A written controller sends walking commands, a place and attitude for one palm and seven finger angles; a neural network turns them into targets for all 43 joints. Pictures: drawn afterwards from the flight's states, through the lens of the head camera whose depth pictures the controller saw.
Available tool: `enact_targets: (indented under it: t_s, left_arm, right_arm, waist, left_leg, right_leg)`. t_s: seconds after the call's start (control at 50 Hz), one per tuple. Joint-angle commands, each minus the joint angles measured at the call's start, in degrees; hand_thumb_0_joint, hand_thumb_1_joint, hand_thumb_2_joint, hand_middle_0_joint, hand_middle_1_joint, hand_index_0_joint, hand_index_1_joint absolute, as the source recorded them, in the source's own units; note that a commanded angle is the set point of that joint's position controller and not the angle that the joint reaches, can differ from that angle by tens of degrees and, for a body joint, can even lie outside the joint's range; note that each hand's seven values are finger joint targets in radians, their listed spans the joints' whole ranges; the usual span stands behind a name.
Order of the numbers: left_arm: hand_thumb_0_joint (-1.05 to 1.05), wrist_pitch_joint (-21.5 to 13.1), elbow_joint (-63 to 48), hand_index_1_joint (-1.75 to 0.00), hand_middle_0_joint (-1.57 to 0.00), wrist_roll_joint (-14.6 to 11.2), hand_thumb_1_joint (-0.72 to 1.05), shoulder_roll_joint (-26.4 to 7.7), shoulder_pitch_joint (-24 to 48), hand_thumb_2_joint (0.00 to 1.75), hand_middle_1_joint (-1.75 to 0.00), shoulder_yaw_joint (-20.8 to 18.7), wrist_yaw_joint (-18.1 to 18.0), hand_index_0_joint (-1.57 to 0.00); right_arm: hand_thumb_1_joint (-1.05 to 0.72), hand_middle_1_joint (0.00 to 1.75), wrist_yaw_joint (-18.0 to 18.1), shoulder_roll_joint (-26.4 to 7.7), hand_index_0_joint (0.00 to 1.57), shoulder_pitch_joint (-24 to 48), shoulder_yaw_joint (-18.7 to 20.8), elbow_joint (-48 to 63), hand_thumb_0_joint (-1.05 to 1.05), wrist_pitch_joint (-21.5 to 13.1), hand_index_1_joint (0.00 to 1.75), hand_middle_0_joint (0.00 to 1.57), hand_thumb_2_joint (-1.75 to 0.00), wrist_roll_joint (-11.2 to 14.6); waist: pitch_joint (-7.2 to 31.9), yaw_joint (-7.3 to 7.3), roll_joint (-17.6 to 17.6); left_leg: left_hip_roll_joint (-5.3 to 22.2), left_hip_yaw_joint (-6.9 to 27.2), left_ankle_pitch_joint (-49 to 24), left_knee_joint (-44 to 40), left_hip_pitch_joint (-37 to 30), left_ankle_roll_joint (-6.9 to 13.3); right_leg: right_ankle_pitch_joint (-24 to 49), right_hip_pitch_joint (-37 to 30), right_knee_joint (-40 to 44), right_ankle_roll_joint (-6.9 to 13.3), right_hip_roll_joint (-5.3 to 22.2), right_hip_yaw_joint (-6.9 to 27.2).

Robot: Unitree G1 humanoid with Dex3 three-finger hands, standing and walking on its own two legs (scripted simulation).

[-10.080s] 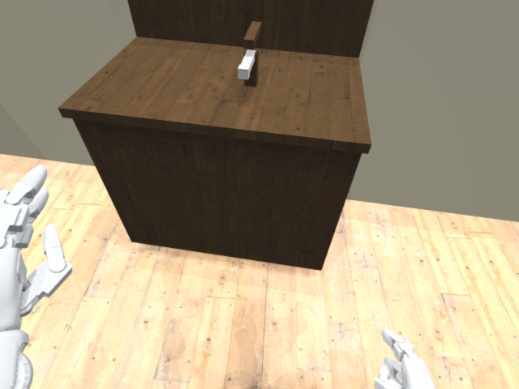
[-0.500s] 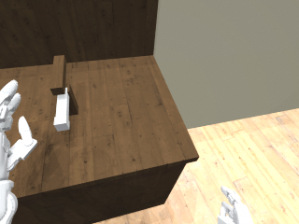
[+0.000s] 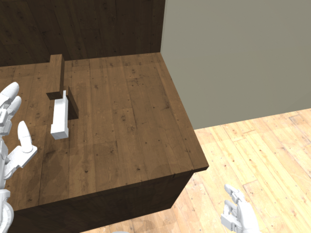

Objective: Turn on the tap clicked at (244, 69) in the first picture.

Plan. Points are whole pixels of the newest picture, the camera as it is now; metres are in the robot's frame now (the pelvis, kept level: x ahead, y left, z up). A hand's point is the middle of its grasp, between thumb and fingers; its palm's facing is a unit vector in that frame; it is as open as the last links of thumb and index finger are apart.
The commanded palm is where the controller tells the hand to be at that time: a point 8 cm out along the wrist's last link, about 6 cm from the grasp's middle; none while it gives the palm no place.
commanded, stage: shuffle to correct the standing spot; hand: left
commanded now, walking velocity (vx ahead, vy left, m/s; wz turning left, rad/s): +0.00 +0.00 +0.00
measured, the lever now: (59, 131) +0.30 +0.26 +0.09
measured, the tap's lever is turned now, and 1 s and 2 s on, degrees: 0 0 0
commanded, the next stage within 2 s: come to a stop and stand still in 0.54 s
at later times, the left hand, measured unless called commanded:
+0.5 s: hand (51, 171) +0.18 +0.20 +0.17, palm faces +0.32 -0.83 -0.46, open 7.4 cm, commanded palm +0.12 +0.24 +0.18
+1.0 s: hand (33, 190) +0.16 +0.22 +0.16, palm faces +0.35 -0.85 -0.40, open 7.4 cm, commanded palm +0.09 +0.25 +0.18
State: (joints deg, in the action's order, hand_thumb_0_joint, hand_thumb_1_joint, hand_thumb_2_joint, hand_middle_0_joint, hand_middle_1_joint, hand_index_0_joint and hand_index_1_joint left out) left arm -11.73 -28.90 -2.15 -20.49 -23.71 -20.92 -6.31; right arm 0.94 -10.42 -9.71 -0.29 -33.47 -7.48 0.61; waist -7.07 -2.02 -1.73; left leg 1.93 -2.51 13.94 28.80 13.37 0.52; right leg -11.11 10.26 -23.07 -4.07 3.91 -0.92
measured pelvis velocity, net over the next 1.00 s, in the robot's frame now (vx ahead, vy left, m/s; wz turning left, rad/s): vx -0.07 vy -0.03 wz -0.01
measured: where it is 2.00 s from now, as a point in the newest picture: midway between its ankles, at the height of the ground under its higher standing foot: outside the picture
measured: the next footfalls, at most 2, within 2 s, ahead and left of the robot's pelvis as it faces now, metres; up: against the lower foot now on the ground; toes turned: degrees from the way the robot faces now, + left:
left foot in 0.92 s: -0.01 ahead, +0.07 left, +0.00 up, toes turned -1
right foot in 1.06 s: -0.02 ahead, -0.17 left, +0.00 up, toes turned +0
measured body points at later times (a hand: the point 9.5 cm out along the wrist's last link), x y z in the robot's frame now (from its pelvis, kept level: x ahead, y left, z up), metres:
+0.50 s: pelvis -0.04 -0.04 -0.01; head +0.03 -0.02 +0.43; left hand +0.16 +0.24 +0.19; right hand +0.16 -0.26 -0.09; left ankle +0.02 +0.11 -0.74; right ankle +0.01 -0.17 -0.74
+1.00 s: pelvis -0.07 -0.03 -0.01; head -0.03 +0.00 +0.44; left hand +0.13 +0.26 +0.18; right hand +0.08 -0.26 -0.09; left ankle -0.05 +0.07 -0.74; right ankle -0.04 -0.17 -0.73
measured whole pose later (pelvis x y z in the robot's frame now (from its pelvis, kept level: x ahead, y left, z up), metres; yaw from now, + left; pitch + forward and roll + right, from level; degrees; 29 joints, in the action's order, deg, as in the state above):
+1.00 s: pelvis -0.07 -0.03 -0.01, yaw -1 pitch -2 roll -1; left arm -12.2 -31.5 -2.3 -23.0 -26.5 -22.8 -6.8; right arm 1.9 -10.2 -13.1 0.4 -35.9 -8.4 0.3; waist -6.4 0.1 -3.4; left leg -1.2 -0.4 15.2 32.2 15.4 2.1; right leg -17.8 16.4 -33.2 0.0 1.9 -0.1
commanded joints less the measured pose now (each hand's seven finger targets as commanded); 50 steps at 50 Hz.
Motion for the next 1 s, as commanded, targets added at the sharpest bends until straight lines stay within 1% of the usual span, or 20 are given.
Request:
enact_targets:
  t_s: [0.0, 0.18, 0.28, 0.4, 0.48, 0.5, 0.54, 0.6, 0.62, 0.66, 0.72, 0.74, 0.76, 0.78, 0.8, 0.84, 0.88, 0.9, 0.94, 0.98]
  left_arm:
    - [0.0, -3.6, -12.9, -0.3, -0.2, -0.3, 0.9, -10.2, 1.8, 0.9, -0.3, -7.7, -1.6, -0.2]
    - [0.0, -4.1, -15.6, -0.3, -0.2, -1.0, 0.9, -9.9, 0.4, 0.9, -0.3, -7.7, -0.9, -0.2]
    - [0.0, -4.9, -17.1, -0.3, -0.2, -1.5, 0.9, -10.3, -1.1, 0.9, -0.3, -8.8, -0.5, -0.2]
    - [0.0, -6.3, -17.4, -0.3, -0.2, -2.1, 0.9, -12.4, -3.6, 0.9, -0.3, -11.8, -0.4, -0.2]
    - [0.0, -8.0, -17.7, -0.3, -0.2, -2.1, 0.9, -13.2, -2.9, 0.9, -0.3, -12.5, -0.7, -0.2]
    - [0.0, -7.6, -16.3, -0.3, -0.2, -2.1, 0.9, -13.7, -4.7, 0.9, -0.3, -13.8, -1.3, -0.2]
    - [0.0, -8.3, -17.7, -0.3, -0.2, -2.1, 0.9, -12.6, -3.2, 0.9, -0.3, -12.5, -1.0, -0.2]
    - [0.0, -9.9, -16.7, -0.3, -0.2, -1.9, 0.9, -13.2, -3.3, 0.9, -0.3, -13.9, -0.4, -0.2]
    - [0.0, -10.1, -17.1, -0.3, -0.2, -1.7, 0.9, -11.4, -2.1, 0.9, -0.3, -12.3, 0.2, -0.2]
    - [0.0, -9.7, -16.3, -0.3, -0.2, -1.7, 0.9, -10.6, -4.3, 0.9, -0.3, -11.9, 0.4, -0.2]
    - [0.0, -7.4, -16.4, -0.3, -0.2, -1.6, 0.9, -10.9, -4.5, 0.9, -0.3, -9.9, 0.4, -0.2]
    - [0.0, -7.1, -17.2, -0.3, -0.2, -1.1, 0.9, -13.5, -1.2, 0.9, -0.3, -11.2, -0.1, -0.2]
    - [0.0, -6.1, -15.8, -0.3, -0.2, -1.6, 0.9, -12.7, -0.5, 0.9, -0.3, -10.3, -0.3, -0.2]
    - [0.0, -4.7, -15.7, -0.3, -0.2, -1.9, 0.9, -11.5, -1.8, 0.9, -0.3, -8.8, -0.8, -0.2]
    - [0.0, -3.8, -16.1, -0.3, -0.2, -1.6, 0.9, -11.9, -2.4, 0.9, -0.3, -9.6, -1.6, -0.2]
    - [0.0, -3.3, -15.6, -0.3, -0.2, -1.3, 0.9, -12.6, -1.9, 0.9, -0.3, -10.2, -2.3, -0.2]
    - [0.0, -4.3, -16.5, -0.3, -0.2, -1.0, 0.9, -12.2, -0.2, 0.9, -0.3, -9.9, -2.4, -0.2]
    - [0.0, -4.6, -16.7, -0.3, -0.2, -0.7, 0.9, -12.9, -0.6, 0.9, -0.3, -10.8, -2.8, -0.2]
    - [0.0, -5.3, -16.9, -0.3, -0.2, -0.2, 0.9, -11.6, 1.0, 0.9, -0.3, -8.9, -1.8, -0.2]
    - [0.0, -5.4, -16.3, -0.3, -0.2, 0.4, 0.9, -10.4, 0.2, 0.9, -0.3, -7.6, -1.6, -0.2]
  right_arm:
    - [-0.9, 0.3, 0.7, -7.8, 0.2, 4.1, 3.6, 8.9, 0.0, -2.6, 0.3, 0.2, -0.9, 0.6]
    - [-0.9, 0.3, 0.1, -7.6, 0.2, 2.9, 4.1, 10.9, 0.0, -1.6, 0.3, 0.2, -0.9, 0.8]
    - [-0.9, 0.3, -0.2, -7.6, 0.2, 3.0, 4.4, 11.6, 0.0, -1.7, 0.3, 0.2, -0.9, 0.6]
    - [-0.9, 0.3, 0.4, -6.9, 0.2, 2.4, 4.8, 11.1, 0.0, -2.0, 0.3, 0.2, -0.9, 0.3]
    - [-0.9, 0.3, 1.1, -6.1, 0.2, 1.3, 5.0, 9.3, 0.0, -2.4, 0.3, 0.2, -0.9, -0.3]
    - [-0.9, 0.3, 1.5, -5.9, 0.2, 2.3, 4.9, 8.4, 0.0, -2.3, 0.3, 0.2, -0.9, -0.2]
    - [-0.9, 0.3, 1.7, -6.2, 0.2, 2.4, 4.5, 8.5, 0.0, -2.4, 0.3, 0.2, -0.9, -0.7]
    - [-0.9, 0.3, 2.3, -7.5, 0.2, 5.1, 4.4, 9.2, 0.0, -4.0, 0.3, 0.2, -0.9, -0.4]
    - [-0.9, 0.3, 2.0, -7.2, 0.2, 3.1, 4.4, 9.0, 0.0, -4.0, 0.3, 0.2, -0.9, -1.2]
    - [-0.9, 0.3, 0.9, -8.1, 0.2, -0.2, 5.7, 9.2, 0.0, -4.2, 0.3, 0.2, -0.9, -0.7]
    - [-0.9, 0.3, -0.4, -8.3, 0.2, -0.5, 5.0, 9.8, 0.0, -3.9, 0.3, 0.2, -0.9, 0.3]
    - [-0.9, 0.3, -0.3, -7.6, 0.2, 0.3, 4.6, 10.0, 0.0, -3.9, 0.3, 0.2, -0.9, 0.4]
    - [-0.9, 0.3, 0.1, -7.8, 0.2, -0.5, 4.9, 9.2, 0.0, -3.8, 0.3, 0.2, -0.9, 0.6]
    - [-0.9, 0.3, 0.4, -7.9, 0.2, 0.1, 4.8, 8.5, 0.0, -3.5, 0.3, 0.2, -0.9, 0.5]
    - [-0.9, 0.3, 0.4, -8.2, 0.2, 1.0, 4.1, 7.2, 0.0, -3.0, 0.3, 0.2, -0.9, 0.2]
    - [-0.9, 0.3, 0.9, -6.1, 0.2, 2.2, 2.5, 6.9, 0.0, -3.2, 0.3, 0.2, -0.9, 0.0]
    - [-0.9, 0.3, 1.5, -7.4, 0.2, 2.2, 3.2, 6.9, 0.0, -4.4, 0.3, 0.2, -0.9, 0.0]
    - [-0.9, 0.3, 2.0, -8.4, 0.2, 3.1, 4.0, 7.5, 0.0, -5.0, 0.3, 0.2, -0.9, 0.4]
    - [-0.9, 0.3, 1.3, -7.3, 0.2, 3.1, 3.2, 7.7, 0.0, -4.5, 0.3, 0.2, -0.9, -0.1]
    - [-0.9, 0.3, 0.7, -7.4, 0.2, 1.8, 3.5, 7.9, 0.0, -4.7, 0.3, 0.2, -0.9, 0.0]
  waist:
    - [12.6, 0.65, 5.2]
    - [14.0, 0.17, 8.0]
    - [13.9, 0.02, 7.6]
    - [14.4, 0.77, 1.2]
    - [13.6, 1.5, -6.2]
    - [13.4, 1.59, -5.6]
    - [12.3, 1.71, -2.4]
    - [10.4, 1.51, 14.8]
    - [11.1, 1.68, 16.7]
    - [13.3, 0.8, 14.4]
    - [13.6, 1.2, 8.6]
    - [11.8, 1.47, 0.5]
    - [11.3, 1.44, -9.1]
    - [9.9, 1.95, -9.9]
    - [9.5, 2.54, -5.6]
    - [8.6, 2.81, -4.4]
    - [7.9, 2.04, -1.1]
    - [8.1, 1.42, 3.7]
    - [8.5, 1.37, 19.3]
    - [8.6, 1.37, 13.9]
  left_leg:
    - [2.0, 2.1, -9.0, -6.3, -2.0, -0.2]
    - [6.6, 2.8, -21.1, -4.4, -1.4, 0.0]
    - [8.1, 3.4, -17.3, -1.7, 2.5, 0.5]
    - [4.1, 1.3, -6.7, 5.4, 2.3, -0.9]
    - [-0.7, 0.8, 5.3, 11.2, -0.7, -1.1]
    - [-0.3, 1.6, 4.8, 10.6, -2.5, -1.0]
    - [2.2, 4.3, 4.1, 1.2, 1.0, 0.0]
    - [15.9, 17.1, 10.0, -13.7, 15.7, 5.6]
    - [18.1, 19.9, 9.8, -15.3, 19.7, 7.7]
    - [14.6, 13.3, 0.1, -5.7, 12.2, 6.9]
    - [6.4, 7.4, 10.8, 4.1, 9.0, 2.0]
    - [1.8, 2.7, 16.3, 10.3, 11.3, -0.1]
    - [-2.8, 0.8, 14.6, 21.3, 6.5, -1.8]
    - [-2.5, 2.4, 10.4, 28.2, 2.7, -1.7]
    - [-2.2, 3.7, 9.2, 26.4, 0.1, -1.3]
    - [-2.3, 2.2, 7.6, 8.0, -0.4, -0.4]
    - [0.2, 4.4, 2.3, -6.6, -1.3, 0.8]
    - [4.5, 8.9, -5.2, -9.5, -2.7, 2.0]
    - [10.0, 18.5, -0.4, -15.9, 3.4, 2.5]
    - [9.1, 15.7, -1.6, -12.5, 4.2, 3.4]
  right_leg:
    - [10.6, -6.0, 0.8, 3.8, -0.8, 0.1]
    - [13.6, -5.0, -5.0, 3.2, -1.1, -1.2]
    - [13.6, -3.6, -6.6, 3.9, -0.3, -0.4]
    - [16.6, 3.8, -3.2, 7.0, 3.6, 5.2]
    - [0.6, 13.0, 4.8, 10.1, 9.4, 9.0]
    - [-1.7, 15.6, 5.0, 10.6, 9.3, 9.5]
    - [-4.1, 12.9, 0.9, 8.1, 5.1, 4.4]
    - [-10.1, 3.7, -17.4, 3.7, -3.6, -0.6]
    - [-13.2, 0.6, -24.1, 3.8, -4.3, 0.3]
    - [-14.1, 1.3, -17.0, 4.4, -3.2, 0.9]
    - [-5.4, -0.5, 0.3, 4.8, -1.0, 1.0]
    - [-10.4, 2.0, 3.7, 7.1, 3.5, 7.3]
    - [-25.2, 12.4, 9.1, 11.4, 9.5, 15.8]
    - [-30.8, 18.5, 12.2, 14.5, 14.1, 20.3]
    - [-27.9, 20.1, 11.4, 15.3, 13.5, 19.5]
    - [-19.8, 12.8, 5.9, 11.2, 8.1, 9.4]
    - [-11.4, 6.1, -0.7, 7.8, 3.4, 5.4]
    - [-4.4, 4.7, -4.9, 6.5, -0.1, 3.4]
    - [-9.7, 1.3, -12.5, 4.5, -2.2, 0.3]
    - [-6.9, -1.2, -8.3, 5.1, -1.7, 0.3]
